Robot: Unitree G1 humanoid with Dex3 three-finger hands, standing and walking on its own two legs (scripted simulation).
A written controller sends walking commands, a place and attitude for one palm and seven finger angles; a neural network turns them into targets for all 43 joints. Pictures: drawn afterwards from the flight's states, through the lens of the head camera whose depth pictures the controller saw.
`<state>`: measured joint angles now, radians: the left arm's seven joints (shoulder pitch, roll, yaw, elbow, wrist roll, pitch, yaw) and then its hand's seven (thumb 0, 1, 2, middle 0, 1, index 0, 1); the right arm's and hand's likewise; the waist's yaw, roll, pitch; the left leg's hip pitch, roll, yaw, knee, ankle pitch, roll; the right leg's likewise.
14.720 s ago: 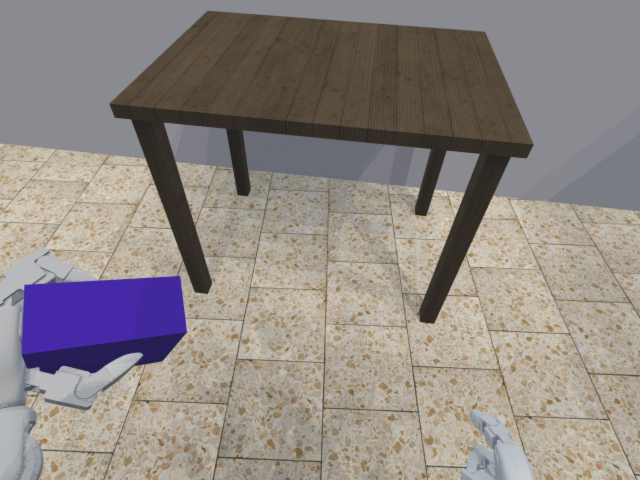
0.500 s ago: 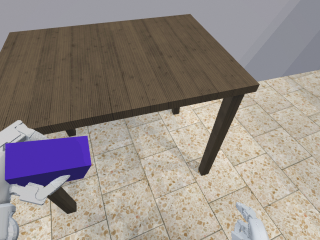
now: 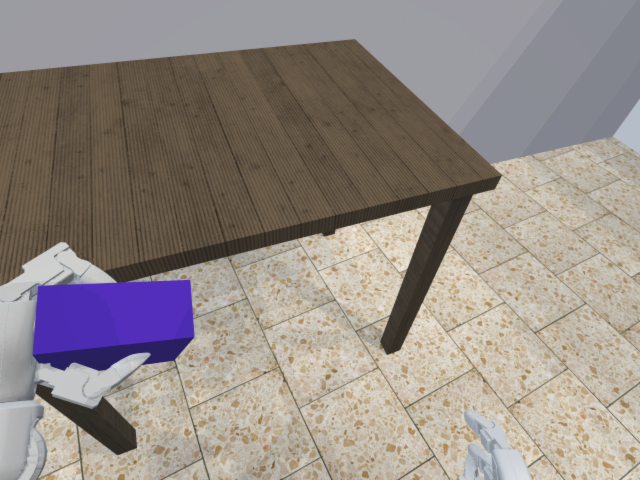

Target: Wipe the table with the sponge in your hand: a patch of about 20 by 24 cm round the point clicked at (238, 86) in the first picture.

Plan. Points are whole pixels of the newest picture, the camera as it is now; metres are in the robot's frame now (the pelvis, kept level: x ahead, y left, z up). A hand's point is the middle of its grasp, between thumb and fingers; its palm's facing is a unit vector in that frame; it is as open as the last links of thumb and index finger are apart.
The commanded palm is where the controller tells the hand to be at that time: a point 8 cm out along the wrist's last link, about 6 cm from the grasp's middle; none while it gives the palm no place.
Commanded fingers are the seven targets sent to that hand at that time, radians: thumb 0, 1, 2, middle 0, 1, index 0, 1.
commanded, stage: shuffle to correct the standing spot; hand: left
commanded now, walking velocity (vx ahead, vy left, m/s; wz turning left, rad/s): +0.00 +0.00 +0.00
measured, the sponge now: (139, 327) +0.24 +0.20 +0.13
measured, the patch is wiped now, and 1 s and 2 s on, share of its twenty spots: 0.00 0.00 0.00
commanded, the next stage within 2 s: come to a stop and stand still in 1.08 s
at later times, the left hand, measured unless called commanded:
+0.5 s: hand (80, 275) +0.27 +0.26 +0.16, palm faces +0.46 -0.82 -0.34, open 9.4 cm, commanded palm +0.21 +0.29 +0.18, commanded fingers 0.00 0.10 1.30 -1.20 -1.60 -1.20 -1.60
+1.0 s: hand (96, 220) +0.33 +0.26 +0.17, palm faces +0.38 -0.81 -0.45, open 9.4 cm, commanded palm +0.28 +0.30 +0.18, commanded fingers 0.00 0.10 1.30 -1.20 -1.60 -1.20 -1.60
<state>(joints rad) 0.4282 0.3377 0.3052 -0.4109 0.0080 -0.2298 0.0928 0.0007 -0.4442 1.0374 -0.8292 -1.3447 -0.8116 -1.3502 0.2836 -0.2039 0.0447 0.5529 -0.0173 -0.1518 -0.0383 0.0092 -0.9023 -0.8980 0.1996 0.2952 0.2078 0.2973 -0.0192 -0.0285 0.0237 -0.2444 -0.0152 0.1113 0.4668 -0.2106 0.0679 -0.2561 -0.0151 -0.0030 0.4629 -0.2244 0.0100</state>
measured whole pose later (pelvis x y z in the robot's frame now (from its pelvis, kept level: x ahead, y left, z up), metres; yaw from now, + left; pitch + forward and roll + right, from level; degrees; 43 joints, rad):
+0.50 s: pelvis +0.05 +0.00 -0.02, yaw +1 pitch -1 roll -1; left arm 0.38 0.33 0.36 -0.46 -0.03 -0.20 0.15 0.00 -0.44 1.04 -0.83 -1.35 -0.81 -1.35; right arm 0.16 -0.20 0.04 0.54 -0.01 -0.09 -0.04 0.01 -0.90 -0.90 0.20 0.30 0.21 0.30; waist 0.02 0.01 0.03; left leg -0.27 -0.01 0.09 0.69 -0.41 0.07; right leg -0.26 -0.02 -0.02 0.65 -0.37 0.02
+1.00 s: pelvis +0.11 +0.03 -0.01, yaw -1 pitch -3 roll +1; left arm 0.49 0.36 0.39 -0.51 -0.03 -0.24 0.14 0.00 -0.44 1.04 -0.83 -1.35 -0.81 -1.35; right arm 0.22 -0.25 -0.03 0.63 0.01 -0.05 -0.03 0.01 -0.91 -0.90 0.20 0.29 0.20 0.30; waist -0.01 0.01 0.10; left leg -0.49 0.09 0.01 0.93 -0.30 0.00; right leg -0.23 -0.06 -0.11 0.59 -0.31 -0.02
